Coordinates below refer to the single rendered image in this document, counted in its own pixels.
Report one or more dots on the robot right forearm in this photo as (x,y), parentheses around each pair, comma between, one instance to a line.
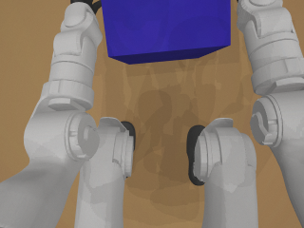
(272,46)

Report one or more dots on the right robot foot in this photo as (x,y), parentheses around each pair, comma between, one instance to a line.
(191,141)

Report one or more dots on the right robot upper arm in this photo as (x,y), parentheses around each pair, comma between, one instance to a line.
(278,122)

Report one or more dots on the robot left forearm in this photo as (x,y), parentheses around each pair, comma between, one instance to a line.
(72,67)

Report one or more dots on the carton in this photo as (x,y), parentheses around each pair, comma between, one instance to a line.
(151,31)

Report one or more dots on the left robot upper arm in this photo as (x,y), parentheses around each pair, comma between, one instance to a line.
(57,143)

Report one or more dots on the robot left hand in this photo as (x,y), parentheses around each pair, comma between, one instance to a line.
(94,6)

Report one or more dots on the robot foot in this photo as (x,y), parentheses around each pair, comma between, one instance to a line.
(191,141)
(129,126)

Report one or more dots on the left robot foot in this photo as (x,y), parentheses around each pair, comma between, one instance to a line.
(129,126)

